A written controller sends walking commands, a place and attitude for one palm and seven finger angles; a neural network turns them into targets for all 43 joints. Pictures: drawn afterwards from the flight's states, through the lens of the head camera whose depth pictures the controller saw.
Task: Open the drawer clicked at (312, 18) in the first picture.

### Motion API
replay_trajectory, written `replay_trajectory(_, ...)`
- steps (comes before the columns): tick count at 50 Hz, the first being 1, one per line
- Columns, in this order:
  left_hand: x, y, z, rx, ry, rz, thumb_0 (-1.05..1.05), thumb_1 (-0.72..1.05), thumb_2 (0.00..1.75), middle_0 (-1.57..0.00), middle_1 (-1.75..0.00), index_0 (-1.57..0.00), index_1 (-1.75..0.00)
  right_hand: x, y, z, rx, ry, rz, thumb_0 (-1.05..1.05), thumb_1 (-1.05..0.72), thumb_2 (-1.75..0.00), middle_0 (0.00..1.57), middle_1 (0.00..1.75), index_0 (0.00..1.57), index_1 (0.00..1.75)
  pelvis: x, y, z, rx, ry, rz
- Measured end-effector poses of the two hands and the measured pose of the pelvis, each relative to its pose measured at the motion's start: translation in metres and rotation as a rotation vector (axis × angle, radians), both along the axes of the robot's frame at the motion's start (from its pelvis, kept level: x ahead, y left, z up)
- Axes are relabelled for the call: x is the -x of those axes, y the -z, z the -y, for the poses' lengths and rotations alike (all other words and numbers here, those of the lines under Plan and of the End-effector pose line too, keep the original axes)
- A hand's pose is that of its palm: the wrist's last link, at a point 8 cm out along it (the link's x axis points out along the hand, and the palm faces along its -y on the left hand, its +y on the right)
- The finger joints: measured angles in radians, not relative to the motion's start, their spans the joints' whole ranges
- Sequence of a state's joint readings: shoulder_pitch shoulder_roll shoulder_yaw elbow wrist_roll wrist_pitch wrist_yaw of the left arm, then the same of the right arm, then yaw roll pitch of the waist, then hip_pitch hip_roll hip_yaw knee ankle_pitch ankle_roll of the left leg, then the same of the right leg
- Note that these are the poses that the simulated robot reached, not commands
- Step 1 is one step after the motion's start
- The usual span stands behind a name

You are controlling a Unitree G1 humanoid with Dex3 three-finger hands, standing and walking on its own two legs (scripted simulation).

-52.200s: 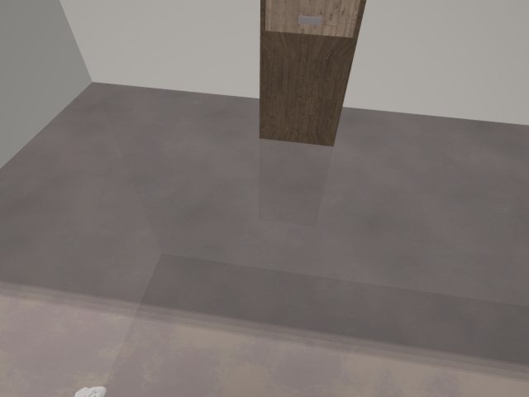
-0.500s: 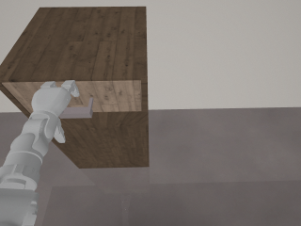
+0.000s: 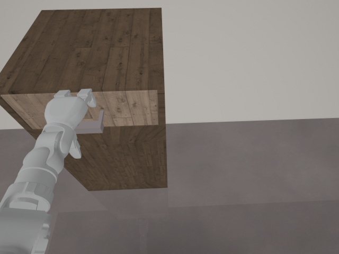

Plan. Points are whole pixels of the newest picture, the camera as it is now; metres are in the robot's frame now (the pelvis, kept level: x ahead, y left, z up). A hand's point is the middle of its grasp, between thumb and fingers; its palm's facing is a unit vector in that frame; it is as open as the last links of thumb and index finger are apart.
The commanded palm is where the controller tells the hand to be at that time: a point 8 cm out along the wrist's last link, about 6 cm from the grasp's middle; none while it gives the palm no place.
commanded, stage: re-aim the fingers above the handle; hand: left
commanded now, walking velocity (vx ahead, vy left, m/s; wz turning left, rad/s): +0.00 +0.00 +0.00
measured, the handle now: (86, 120) +0.48 +0.25 -0.02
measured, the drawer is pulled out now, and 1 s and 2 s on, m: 0.00 0.00 0.00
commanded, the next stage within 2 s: lower the fingers behind the handle in 0.84 s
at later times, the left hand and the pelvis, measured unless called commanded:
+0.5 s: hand (72, 124) +0.43 +0.25 +0.04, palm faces -0.04 -0.05 -1.00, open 13.8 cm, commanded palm +0.40 +0.26 +0.10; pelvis +0.00 -0.01 +0.00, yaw +1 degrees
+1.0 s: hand (68, 126) +0.42 +0.26 +0.04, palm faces -0.03 -0.04 -1.00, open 13.8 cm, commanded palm +0.40 +0.26 +0.10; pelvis +0.00 +0.00 +0.00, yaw +0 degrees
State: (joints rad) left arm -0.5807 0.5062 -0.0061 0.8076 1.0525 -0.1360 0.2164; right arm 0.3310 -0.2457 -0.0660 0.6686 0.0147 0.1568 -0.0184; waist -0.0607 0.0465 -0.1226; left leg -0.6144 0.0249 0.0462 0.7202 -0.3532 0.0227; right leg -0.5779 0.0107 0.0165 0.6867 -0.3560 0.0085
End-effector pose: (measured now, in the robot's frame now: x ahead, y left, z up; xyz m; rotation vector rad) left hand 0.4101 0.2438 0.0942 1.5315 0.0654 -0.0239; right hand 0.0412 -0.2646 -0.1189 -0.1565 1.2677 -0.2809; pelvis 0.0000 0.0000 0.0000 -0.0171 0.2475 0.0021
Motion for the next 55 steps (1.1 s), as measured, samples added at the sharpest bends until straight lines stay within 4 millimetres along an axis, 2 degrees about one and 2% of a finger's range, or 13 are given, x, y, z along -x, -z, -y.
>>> replay_trajectory(13, 0.009, -0.003, -0.018, -0.021, -0.066, -0.011, 0.00, -0.49, 0.30, -0.32, -1.20, -0.32, -1.20, -0.014, -0.004, 0.011, 0.024, -0.021, 0.039, 0.01, -0.90, -0.90, 0.20, 0.30, 0.20, 0.30, 0.002, -0.001, 0.006, -0.001, -0.012, 0.010)
replay_trajectory(21, 0.005, -0.003, -0.009, 0.009, -0.002, -0.006, 0.00, -0.49, 0.30, -0.32, -1.20, -0.32, -1.20, -0.020, -0.007, 0.015, 0.048, -0.035, 0.048, 0.00, -0.90, -0.90, 0.20, 0.30, 0.20, 0.30, 0.003, 0.001, 0.006, 0.001, -0.016, 0.001)
replay_trajectory(32, 0.006, 0.001, -0.021, -0.008, -0.051, 0.000, 0.00, -0.49, 0.31, -0.32, -1.20, -0.32, -1.20, -0.010, -0.002, 0.007, 0.023, -0.011, 0.021, 0.00, -0.90, -0.90, 0.20, 0.30, 0.20, 0.30, 0.002, 0.002, 0.003, 0.003, -0.006, -0.007)
replay_trajectory(38, 0.008, 0.000, -0.018, 0.000, -0.022, 0.000, 0.00, -0.49, 0.30, -0.32, -1.20, -0.32, -1.20, -0.006, 0.000, 0.003, 0.018, -0.014, 0.003, 0.01, -0.90, -0.90, 0.20, 0.30, 0.20, 0.30, 0.001, 0.001, 0.001, 0.004, -0.012, 0.000)
replay_trajectory(44, 0.006, -0.005, -0.011, 0.013, -0.006, 0.036, 0.00, -0.49, 0.30, -0.32, -1.20, -0.32, -1.20, -0.008, 0.000, 0.000, 0.013, -0.011, 0.014, 0.01, -0.90, -0.90, 0.20, 0.30, 0.20, 0.30, 0.002, 0.001, -0.001, 0.004, -0.007, 0.002)
replay_trajectory(49, 0.009, -0.004, -0.016, -0.002, -0.035, 0.032, 0.00, -0.49, 0.30, -0.32, -1.20, -0.32, -1.20, -0.012, -0.002, 0.000, 0.009, -0.009, 0.036, 0.01, -0.90, -0.90, 0.20, 0.30, 0.20, 0.30, 0.003, 0.001, -0.002, 0.003, -0.002, 0.006)
replay_trajectory(55, 0.016, 0.005, -0.016, -0.004, -0.035, -0.007, 0.00, -0.49, 0.30, -0.32, -1.20, -0.32, -1.20, -0.015, -0.002, 0.000, 0.012, -0.030, 0.043, 0.00, -0.90, -0.90, 0.20, 0.30, 0.20, 0.30, 0.005, 0.001, -0.001, 0.002, -0.011, 0.009)
